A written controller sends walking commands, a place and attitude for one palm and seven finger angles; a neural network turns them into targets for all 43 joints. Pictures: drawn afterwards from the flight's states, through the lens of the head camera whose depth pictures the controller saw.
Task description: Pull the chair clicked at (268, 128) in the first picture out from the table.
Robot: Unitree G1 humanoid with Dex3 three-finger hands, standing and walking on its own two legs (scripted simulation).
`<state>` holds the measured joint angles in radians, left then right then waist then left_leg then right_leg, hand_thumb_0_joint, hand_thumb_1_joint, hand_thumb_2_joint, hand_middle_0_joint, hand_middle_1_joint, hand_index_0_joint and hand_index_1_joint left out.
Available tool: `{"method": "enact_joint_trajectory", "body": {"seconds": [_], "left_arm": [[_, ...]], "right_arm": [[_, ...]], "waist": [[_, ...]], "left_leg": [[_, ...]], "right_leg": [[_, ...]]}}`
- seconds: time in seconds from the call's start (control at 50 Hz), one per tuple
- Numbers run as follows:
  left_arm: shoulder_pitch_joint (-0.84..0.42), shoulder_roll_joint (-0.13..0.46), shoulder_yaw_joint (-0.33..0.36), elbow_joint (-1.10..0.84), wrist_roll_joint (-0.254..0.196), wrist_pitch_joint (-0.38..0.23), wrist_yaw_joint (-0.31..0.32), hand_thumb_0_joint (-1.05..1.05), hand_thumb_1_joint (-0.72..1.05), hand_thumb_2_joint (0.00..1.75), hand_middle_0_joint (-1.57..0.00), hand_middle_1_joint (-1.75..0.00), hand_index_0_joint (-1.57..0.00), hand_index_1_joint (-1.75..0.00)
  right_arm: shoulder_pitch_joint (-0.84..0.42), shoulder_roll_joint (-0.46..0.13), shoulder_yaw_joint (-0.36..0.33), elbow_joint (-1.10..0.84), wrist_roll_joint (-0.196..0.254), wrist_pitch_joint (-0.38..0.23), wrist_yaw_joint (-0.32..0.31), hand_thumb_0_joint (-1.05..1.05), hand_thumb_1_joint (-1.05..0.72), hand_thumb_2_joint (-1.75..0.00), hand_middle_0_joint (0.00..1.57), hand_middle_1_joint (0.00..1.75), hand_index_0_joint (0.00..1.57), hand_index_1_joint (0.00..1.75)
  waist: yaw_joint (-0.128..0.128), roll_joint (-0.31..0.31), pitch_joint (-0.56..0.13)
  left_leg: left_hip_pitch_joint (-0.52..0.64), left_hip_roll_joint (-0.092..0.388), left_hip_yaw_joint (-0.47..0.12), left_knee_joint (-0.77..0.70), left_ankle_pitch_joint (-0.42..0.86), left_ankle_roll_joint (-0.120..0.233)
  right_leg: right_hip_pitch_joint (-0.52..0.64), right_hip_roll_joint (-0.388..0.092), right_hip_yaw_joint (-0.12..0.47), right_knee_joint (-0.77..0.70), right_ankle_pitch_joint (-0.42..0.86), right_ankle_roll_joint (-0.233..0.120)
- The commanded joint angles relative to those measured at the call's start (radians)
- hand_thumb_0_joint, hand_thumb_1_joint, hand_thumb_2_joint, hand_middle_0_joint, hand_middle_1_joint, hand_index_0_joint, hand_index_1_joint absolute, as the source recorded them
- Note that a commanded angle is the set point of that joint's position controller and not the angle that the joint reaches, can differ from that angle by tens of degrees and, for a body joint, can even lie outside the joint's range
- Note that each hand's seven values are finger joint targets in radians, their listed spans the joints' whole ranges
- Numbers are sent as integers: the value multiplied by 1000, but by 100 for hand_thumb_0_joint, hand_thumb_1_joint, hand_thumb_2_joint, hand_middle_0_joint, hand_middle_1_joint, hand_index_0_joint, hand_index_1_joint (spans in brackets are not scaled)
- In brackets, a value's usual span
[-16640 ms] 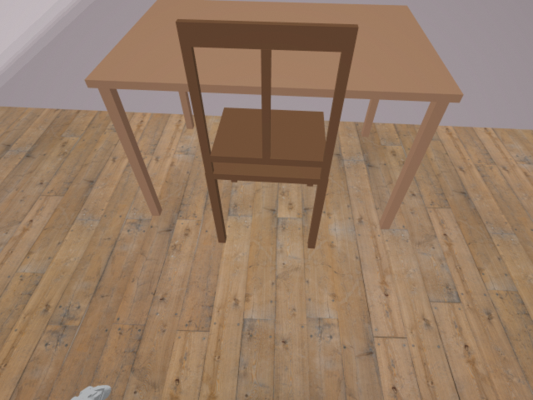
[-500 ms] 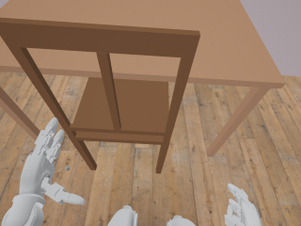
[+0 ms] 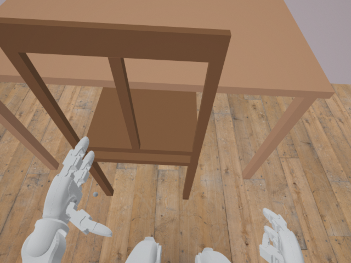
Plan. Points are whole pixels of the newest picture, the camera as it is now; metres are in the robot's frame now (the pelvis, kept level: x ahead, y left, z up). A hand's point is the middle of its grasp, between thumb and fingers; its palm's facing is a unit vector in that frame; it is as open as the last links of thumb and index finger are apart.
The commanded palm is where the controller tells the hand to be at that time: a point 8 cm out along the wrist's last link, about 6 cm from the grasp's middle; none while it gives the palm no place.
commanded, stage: aim the fingers beside a spindle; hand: left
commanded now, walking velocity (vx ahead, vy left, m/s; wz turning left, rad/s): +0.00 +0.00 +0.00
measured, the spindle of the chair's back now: (128, 112) +0.49 +0.15 +0.02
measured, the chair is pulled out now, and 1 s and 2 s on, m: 0.00 0.00 0.00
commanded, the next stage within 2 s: none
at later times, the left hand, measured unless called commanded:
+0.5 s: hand (110, 179) +0.29 +0.16 +0.02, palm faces -0.02 -1.00 -0.04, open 16.9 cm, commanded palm +0.27 +0.22 +0.02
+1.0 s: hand (124, 170) +0.32 +0.14 +0.00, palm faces -0.04 -1.00 -0.03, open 16.9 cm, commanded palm +0.30 +0.19 +0.00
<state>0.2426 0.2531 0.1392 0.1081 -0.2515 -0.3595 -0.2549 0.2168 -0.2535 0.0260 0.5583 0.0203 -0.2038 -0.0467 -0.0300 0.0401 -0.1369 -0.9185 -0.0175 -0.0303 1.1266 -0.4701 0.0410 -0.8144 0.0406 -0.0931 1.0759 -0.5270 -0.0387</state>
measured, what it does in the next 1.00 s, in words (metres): stands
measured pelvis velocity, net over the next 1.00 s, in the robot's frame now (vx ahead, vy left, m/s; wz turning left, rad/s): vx -0.01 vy -0.01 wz -0.02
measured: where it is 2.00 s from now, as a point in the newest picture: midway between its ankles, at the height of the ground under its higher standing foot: outside the picture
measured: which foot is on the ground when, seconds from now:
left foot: down 0.00-1.00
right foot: down 0.00-1.00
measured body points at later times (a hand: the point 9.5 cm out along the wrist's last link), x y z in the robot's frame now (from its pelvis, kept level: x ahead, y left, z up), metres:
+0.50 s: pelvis +0.00 -0.01 -0.01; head +0.08 +0.00 +0.43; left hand +0.29 +0.21 +0.02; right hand +0.16 -0.25 -0.10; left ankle +0.04 +0.09 -0.66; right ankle +0.00 -0.10 -0.66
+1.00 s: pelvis -0.01 -0.01 -0.03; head +0.09 +0.00 +0.41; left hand +0.32 +0.19 +0.01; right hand +0.15 -0.25 -0.13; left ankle +0.04 +0.09 -0.66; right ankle +0.00 -0.10 -0.66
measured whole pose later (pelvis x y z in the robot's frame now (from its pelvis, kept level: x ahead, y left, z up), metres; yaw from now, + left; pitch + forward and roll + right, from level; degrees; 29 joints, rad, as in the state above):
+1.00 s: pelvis -0.01 -0.01 -0.03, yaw -1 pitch +20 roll -2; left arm -0.06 0.21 0.09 0.31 -0.17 -0.40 -0.11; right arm 0.21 -0.25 0.02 0.57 0.00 -0.10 -0.01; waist -0.04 0.04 -0.16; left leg -1.10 -0.01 -0.02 1.25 -0.51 0.03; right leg -1.01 0.04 -0.09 1.23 -0.57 -0.05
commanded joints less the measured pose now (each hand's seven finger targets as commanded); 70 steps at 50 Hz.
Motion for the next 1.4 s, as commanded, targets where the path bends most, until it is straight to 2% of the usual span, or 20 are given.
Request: {"method": "enact_joint_trajectory", "body": {"seconds": [0.0,0.06,0.16,0.24,0.36,0.48,0.56,0.68,0.72,0.74,0.82,0.84,0.9,1.0,1.02,1.1,1.2,1.24,1.32,1.38], "left_arm": [[-122,130,97,-201,-8,-90,58,0,-50,30,-6,-8,-6,-8],[-127,127,102,-147,3,-87,75,0,-50,30,-6,-8,-6,-8],[-181,104,51,-154,9,-82,52,0,-50,30,-6,-8,-6,-8],[-238,121,54,-159,8,-88,55,0,-50,30,-6,-8,-6,-8],[-231,122,83,-112,18,-98,91,0,-50,30,-6,-8,-6,-8],[-291,98,46,-80,31,-90,93,0,-50,30,-6,-8,-6,-8],[-298,79,21,-133,28,-108,91,0,-50,30,-6,-8,-6,-8],[-360,56,-5,-51,51,-106,118,0,-50,30,-6,-8,-6,-8],[-376,57,1,-10,59,-102,126,0,-50,30,-6,-8,-6,-8],[-405,75,16,-7,63,-104,131,0,-50,30,-6,-8,-6,-8],[-462,88,27,-36,69,-117,144,0,-50,30,-6,-8,-6,-8],[-493,82,9,-54,70,-123,145,0,-50,30,-6,-8,-6,-8],[-482,75,10,-54,66,-127,152,0,-50,30,-6,-8,-6,-8],[-474,44,-6,78,71,-97,146,0,-50,30,-6,-8,-6,-8],[-489,39,-17,87,75,-95,144,0,-50,30,-6,-8,-6,-8],[-545,32,-28,58,77,-108,154,0,-50,30,-6,-8,-6,-8],[-537,86,19,-56,86,-152,197,0,-50,30,-6,-8,-6,-8],[-512,95,32,-33,91,-148,208,0,-50,30,-6,-8,-6,-8],[-492,48,1,100,90,-112,188,0,-50,30,-6,-8,-6,-8],[-487,29,-17,120,78,-101,152,0,-50,30,-6,-8,-6,-8]], "right_arm": [[-32,-135,-55,-143,1,-44,1,0,-90,-90,20,30,20,30],[-29,-139,-56,-141,-3,-31,7,0,-90,-90,20,30,20,30],[-25,-145,-59,-149,1,-22,10,0,-90,-90,20,30,20,30],[-12,-147,-60,-136,0,-20,3,0,-90,-90,20,30,20,30],[-16,-142,-61,-126,-7,-5,13,0,-90,-90,20,30,20,30],[-14,-141,-62,-133,-6,17,20,0,-90,-90,20,30,20,30],[-12,-138,-65,-140,-7,16,21,0,-90,-90,20,30,20,30],[-10,-138,-64,-122,-10,31,25,0,-90,-90,20,30,20,30],[-14,-139,-62,-125,-9,40,26,0,-90,-90,20,30,20,30],[-11,-142,-63,-124,-10,43,25,0,-90,-90,20,30,20,30],[-13,-137,-63,-130,-13,49,26,0,-90,-90,20,30,20,30],[-13,-138,-62,-130,-14,48,26,0,-90,-90,20,30,20,30],[-9,-135,-63,-126,-18,52,30,0,-90,-90,20,30,20,30],[0,-139,-61,-115,-14,72,35,0,-90,-90,20,30,20,30],[-2,-140,-61,-117,-11,75,35,0,-90,-90,20,30,20,30],[2,-140,-64,-121,-13,82,36,0,-90,-90,20,30,20,30],[6,-137,-68,-127,-22,86,42,0,-90,-90,20,30,20,30],[7,-138,-66,-126,-23,92,44,0,-90,-90,20,30,20,30],[6,-138,-62,-114,-15,108,46,0,-90,-90,20,30,20,30],[1,-143,-62,-125,-10,110,43,0,-90,-90,20,30,20,30]], "waist": [[2,36,-221],[1,2,-227],[-6,29,-274],[-20,-1,-290],[-1,12,-297],[-13,2,-299],[-5,32,-357],[-29,-15,-290],[-25,-20,-275],[-27,-39,-280],[-7,25,-357],[-16,37,-378],[-9,23,-418],[-24,-48,-337],[-26,-36,-322],[-28,-27,-357],[1,41,-458],[-2,29,-447],[-27,-50,-330],[-25,-53,-327]], "left_leg": [[250,33,-56,-163,202,-17],[207,29,-46,-147,181,-13],[225,32,-44,-133,199,-11],[220,34,-45,-114,219,-8],[188,29,-34,-96,234,-12],[167,27,-25,-76,215,-8],[214,28,-31,-69,273,-9],[145,29,-37,-51,191,-9],[108,25,-31,-46,152,-8],[98,25,-32,-40,151,-6],[132,23,-28,-31,176,-9],[149,24,-32,-25,195,-7],[159,24,-31,-18,232,-9],[71,24,-29,-12,152,-7],[63,23,-27,-10,148,-7],[87,24,-31,-3,160,-6],[183,27,-41,-6,248,-15],[170,28,-42,-7,255,-14],[65,25,-31,-8,154,-8],[42,20,-24,-6,134,-6]], "right_leg": [[22,-25,38,-142,175,5],[26,-24,47,-135,170,5],[24,-27,55,-126,188,5],[25,-25,60,-122,213,8],[22,-28,64,-95,240,6],[14,-30,77,-94,241,8],[21,-32,74,-76,284,5],[-50,-31,71,-69,207,8],[-56,-31,77,-70,171,6],[-56,-29,77,-65,170,5],[-41,-32,86,-51,188,0],[-50,-30,85,-43,200,1],[-29,-30,88,-34,244,3],[-66,-27,85,-42,176,7],[-74,-28,89,-41,176,4],[-91,-28,85,-28,181,4],[-74,-24,79,-4,236,-2],[-76,-21,74,0,243,-1],[-88,-21,79,-27,179,5],[-78,-24,87,-33,166,3]]}}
